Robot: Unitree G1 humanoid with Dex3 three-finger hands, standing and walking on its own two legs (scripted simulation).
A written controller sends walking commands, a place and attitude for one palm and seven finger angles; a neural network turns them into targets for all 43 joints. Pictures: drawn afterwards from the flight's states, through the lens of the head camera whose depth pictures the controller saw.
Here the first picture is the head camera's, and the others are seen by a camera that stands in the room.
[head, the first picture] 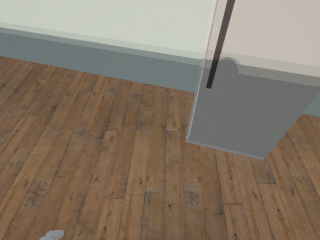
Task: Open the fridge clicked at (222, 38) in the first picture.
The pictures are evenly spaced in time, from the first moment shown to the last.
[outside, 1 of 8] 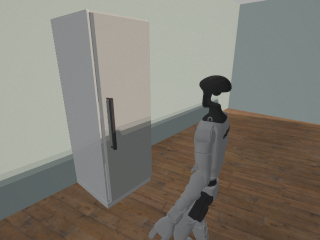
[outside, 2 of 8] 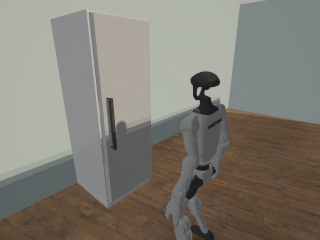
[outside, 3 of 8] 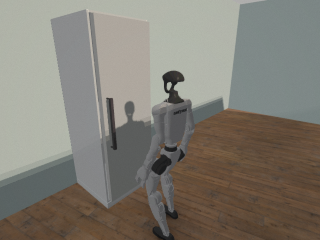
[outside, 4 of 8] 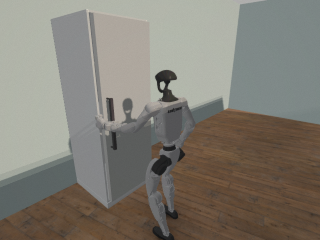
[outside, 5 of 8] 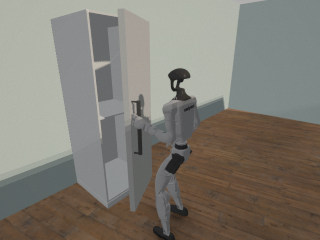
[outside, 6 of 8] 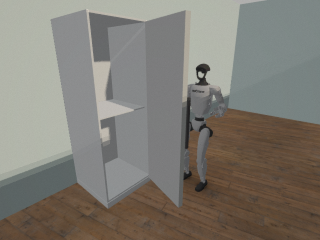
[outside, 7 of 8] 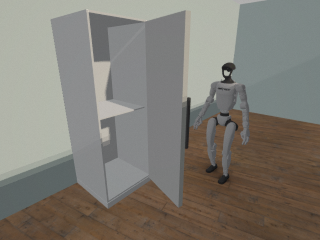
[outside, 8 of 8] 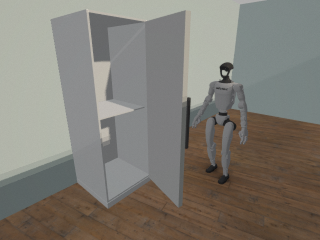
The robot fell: no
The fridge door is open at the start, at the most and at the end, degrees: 0 81 74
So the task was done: yes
